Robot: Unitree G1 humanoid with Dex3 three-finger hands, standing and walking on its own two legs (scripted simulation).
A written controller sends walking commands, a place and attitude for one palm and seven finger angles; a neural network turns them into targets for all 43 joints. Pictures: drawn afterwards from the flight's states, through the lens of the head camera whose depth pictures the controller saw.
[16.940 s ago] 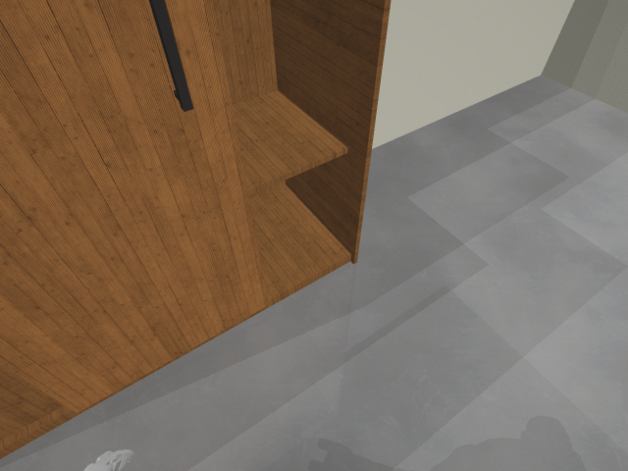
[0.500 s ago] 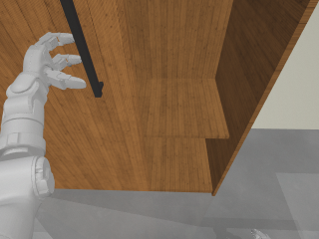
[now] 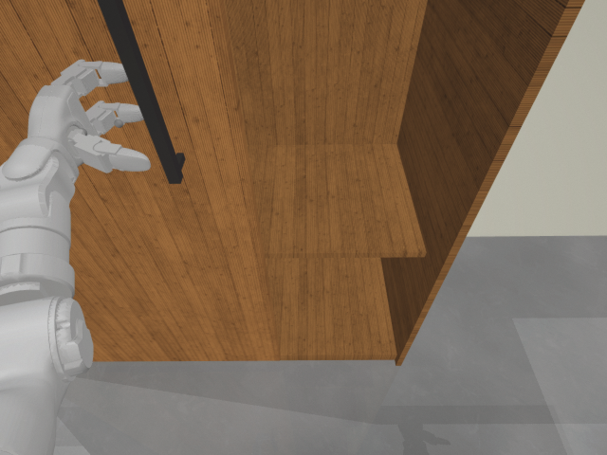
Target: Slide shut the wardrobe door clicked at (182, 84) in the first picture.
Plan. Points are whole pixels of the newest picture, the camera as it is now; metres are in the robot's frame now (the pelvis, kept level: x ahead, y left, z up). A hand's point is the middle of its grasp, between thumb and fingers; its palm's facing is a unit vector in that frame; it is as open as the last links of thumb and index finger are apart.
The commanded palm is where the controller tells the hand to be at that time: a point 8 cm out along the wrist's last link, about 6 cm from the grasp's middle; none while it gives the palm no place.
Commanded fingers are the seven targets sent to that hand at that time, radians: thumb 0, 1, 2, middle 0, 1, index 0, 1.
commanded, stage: slide the fingers in behind the handle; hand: left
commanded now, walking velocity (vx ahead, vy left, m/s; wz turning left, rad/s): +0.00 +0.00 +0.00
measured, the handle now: (142, 67) +0.50 +0.19 +0.27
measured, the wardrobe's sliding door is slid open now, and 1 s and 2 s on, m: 0.39 0.39 0.39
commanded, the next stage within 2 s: grip the handle and tug to test in 1.44 s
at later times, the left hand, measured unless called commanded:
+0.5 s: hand (133, 128) +0.44 +0.20 +0.23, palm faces +0.03 -1.00 -0.02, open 14.0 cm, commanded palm +0.41 +0.25 +0.23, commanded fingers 0.00 -0.50 0.30 -0.30 -1.20 -0.30 -1.20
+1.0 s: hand (138, 129) +0.43 +0.19 +0.23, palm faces +0.03 -1.00 -0.02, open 14.3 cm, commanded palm +0.41 +0.23 +0.23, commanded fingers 0.00 -0.50 0.30 -0.30 -1.20 -0.30 -1.20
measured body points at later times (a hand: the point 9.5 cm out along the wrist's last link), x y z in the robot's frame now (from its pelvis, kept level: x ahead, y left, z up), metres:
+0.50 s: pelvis +0.01 +0.00 +0.00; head +0.01 -0.02 +0.45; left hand +0.43 +0.25 +0.23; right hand +0.13 -0.26 -0.10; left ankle +0.00 +0.10 -0.74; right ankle -0.02 -0.12 -0.74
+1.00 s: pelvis +0.00 +0.00 +0.00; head +0.00 -0.02 +0.45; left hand +0.43 +0.24 +0.23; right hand +0.12 -0.26 -0.11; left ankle +0.00 +0.10 -0.74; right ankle -0.02 -0.12 -0.74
